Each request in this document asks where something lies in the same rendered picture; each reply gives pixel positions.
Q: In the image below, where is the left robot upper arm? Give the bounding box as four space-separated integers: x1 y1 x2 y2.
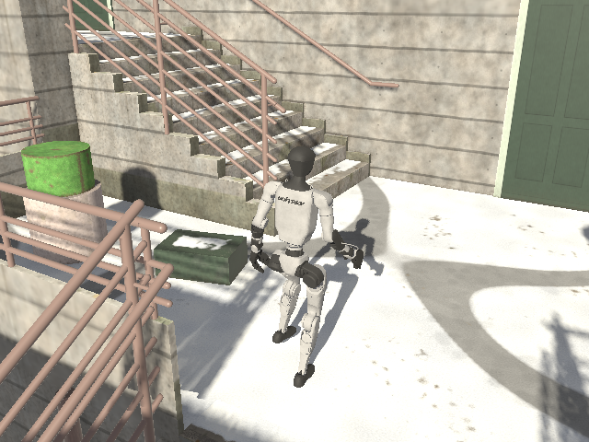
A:
252 181 282 229

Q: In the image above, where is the left robot forearm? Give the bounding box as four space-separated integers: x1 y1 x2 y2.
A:
250 216 264 253

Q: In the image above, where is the left robot foot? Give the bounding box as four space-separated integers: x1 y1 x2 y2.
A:
272 326 296 343

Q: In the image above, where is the right robot forearm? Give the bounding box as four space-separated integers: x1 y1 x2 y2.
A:
330 229 356 260

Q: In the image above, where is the right robot hand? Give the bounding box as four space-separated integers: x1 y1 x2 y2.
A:
343 250 364 269

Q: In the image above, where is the left robot shin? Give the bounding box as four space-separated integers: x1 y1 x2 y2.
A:
278 280 299 333

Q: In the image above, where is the right robot upper arm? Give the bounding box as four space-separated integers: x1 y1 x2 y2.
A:
313 190 337 243

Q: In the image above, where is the left robot hand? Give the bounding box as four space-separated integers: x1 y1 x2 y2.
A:
249 250 270 273

